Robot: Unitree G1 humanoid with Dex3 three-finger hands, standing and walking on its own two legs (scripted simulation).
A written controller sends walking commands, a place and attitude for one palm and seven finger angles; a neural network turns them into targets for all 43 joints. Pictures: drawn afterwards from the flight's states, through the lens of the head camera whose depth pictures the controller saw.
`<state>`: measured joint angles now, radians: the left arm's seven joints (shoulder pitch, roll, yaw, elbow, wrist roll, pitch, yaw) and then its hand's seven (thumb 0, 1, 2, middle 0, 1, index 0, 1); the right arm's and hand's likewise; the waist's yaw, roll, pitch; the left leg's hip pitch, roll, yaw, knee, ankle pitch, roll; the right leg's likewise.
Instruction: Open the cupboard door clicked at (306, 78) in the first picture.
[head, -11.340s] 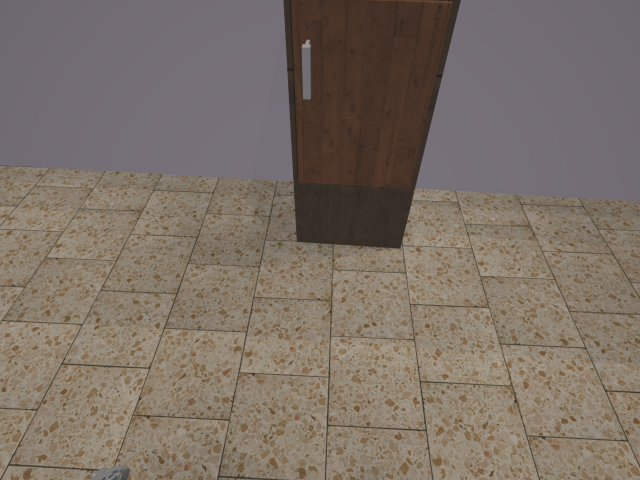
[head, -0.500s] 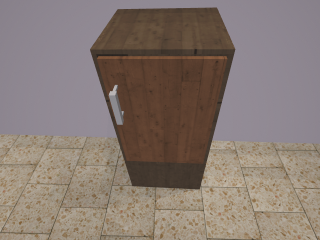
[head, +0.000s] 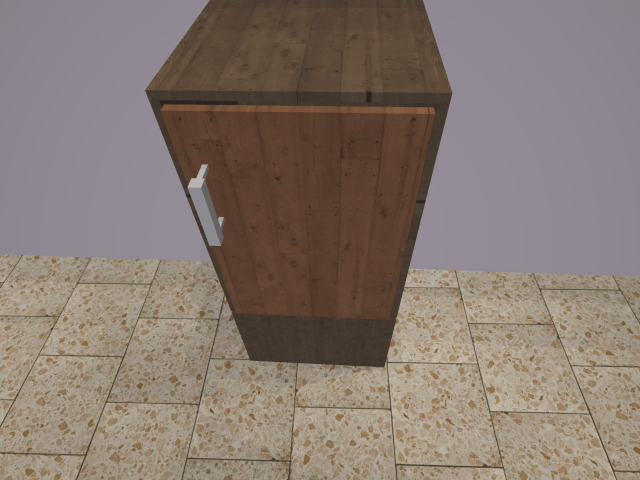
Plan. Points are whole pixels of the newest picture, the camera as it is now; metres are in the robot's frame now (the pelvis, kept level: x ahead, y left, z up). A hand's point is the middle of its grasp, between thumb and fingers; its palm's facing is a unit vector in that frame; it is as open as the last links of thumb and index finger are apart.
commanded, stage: come to a stop and stand still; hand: left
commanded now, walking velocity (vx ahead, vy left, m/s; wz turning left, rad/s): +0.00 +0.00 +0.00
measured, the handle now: (210, 206) +0.54 +0.22 +0.00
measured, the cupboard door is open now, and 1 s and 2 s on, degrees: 0 0 0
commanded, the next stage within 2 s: look again from close up in 0.50 s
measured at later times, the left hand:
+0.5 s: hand out of the picture +0.02 +0.16 -0.17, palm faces +0.04 -0.98 -0.22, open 7.3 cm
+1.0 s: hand out of the picture +0.02 +0.15 -0.17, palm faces +0.05 -0.98 -0.21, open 7.3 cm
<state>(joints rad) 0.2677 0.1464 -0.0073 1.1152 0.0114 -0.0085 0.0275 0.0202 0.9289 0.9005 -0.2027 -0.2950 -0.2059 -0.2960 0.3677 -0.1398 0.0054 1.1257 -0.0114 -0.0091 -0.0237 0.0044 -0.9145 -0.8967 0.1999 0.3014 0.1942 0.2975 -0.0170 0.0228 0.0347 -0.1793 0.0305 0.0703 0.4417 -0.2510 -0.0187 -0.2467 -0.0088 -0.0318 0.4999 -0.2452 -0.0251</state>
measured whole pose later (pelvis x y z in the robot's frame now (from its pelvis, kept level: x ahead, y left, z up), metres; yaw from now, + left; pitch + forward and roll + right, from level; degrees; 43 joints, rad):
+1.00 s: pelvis +0.02 -0.02 +0.00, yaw +1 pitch -1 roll +1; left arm 0.27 0.15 0.01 1.12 0.01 -0.02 0.03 0.01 0.92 0.90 -0.20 -0.29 -0.20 -0.30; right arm 0.30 -0.12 0.00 1.14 -0.01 -0.01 -0.04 0.00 -0.91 -0.90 0.20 0.30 0.20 0.30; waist 0.00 0.01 0.04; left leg -0.13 0.06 0.04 0.40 -0.26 -0.05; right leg -0.18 0.02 -0.06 0.46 -0.26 -0.06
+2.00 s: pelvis -0.03 +0.03 -0.08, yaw +2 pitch +13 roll -3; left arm 0.33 0.27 0.19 -0.02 -0.27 -0.25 -0.32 0.01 0.17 0.59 -0.25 -0.77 -0.26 -0.77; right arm 0.27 -0.17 0.07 0.54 0.03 -0.19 -0.05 0.01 -0.90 -0.90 0.21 0.30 0.20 0.30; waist -0.01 0.03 -0.11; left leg -0.83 0.03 -0.01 1.12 -0.51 0.02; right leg -0.81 -0.04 -0.08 1.04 -0.44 0.01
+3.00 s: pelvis -0.01 +0.02 -0.04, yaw +2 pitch +10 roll -2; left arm -0.04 0.43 0.45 0.44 -0.37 -0.26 -0.58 -0.01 -0.50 0.30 -0.30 -1.19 -0.30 -1.20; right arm 0.30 -0.30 0.02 0.56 0.04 -0.20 -0.07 0.01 -0.91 -0.90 0.21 0.30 0.20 0.30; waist -0.02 0.02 -0.08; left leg -0.63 0.04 0.00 0.90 -0.45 0.00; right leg -0.64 -0.01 -0.07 0.85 -0.39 -0.01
